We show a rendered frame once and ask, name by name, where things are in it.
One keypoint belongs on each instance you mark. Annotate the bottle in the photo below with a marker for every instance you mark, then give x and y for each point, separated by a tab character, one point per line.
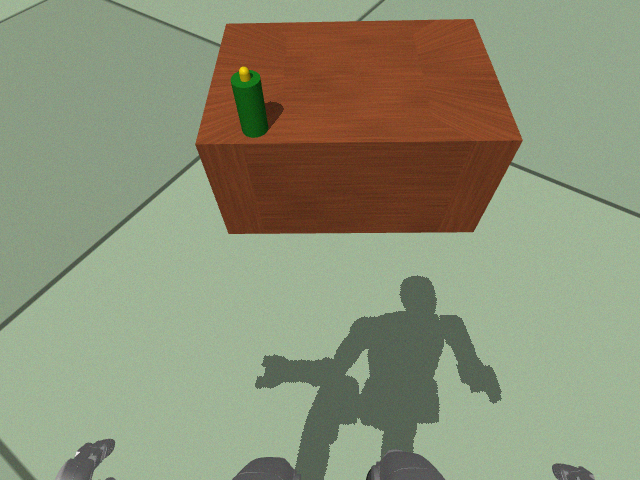
248	94

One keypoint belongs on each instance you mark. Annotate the right robot hand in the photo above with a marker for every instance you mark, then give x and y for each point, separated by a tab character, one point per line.
568	472

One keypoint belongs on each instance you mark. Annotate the left robot hand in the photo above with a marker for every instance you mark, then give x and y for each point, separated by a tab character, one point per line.
86	460

